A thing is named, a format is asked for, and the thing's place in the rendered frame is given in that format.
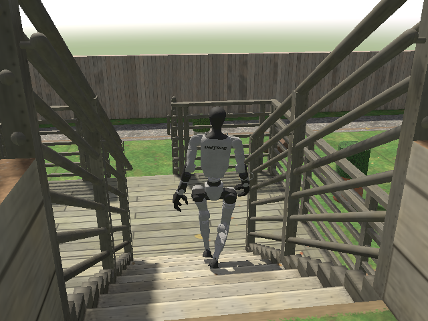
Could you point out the left robot shin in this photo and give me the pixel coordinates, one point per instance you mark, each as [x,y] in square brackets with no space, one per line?
[205,230]

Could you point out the left robot hand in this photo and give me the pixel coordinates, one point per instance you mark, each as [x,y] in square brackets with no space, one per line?
[176,199]

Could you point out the humanoid robot head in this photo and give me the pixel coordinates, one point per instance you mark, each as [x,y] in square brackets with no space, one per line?
[217,117]

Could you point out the robot left forearm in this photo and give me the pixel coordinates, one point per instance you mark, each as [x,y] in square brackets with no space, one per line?
[185,176]

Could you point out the right robot upper arm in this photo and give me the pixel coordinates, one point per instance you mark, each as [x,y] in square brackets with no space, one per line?
[239,154]

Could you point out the right robot hand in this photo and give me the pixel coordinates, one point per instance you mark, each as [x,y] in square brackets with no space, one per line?
[240,186]

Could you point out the left robot upper arm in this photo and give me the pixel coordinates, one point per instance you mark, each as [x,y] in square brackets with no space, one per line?
[194,141]

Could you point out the robot right forearm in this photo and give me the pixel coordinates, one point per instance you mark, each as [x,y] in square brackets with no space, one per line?
[244,177]

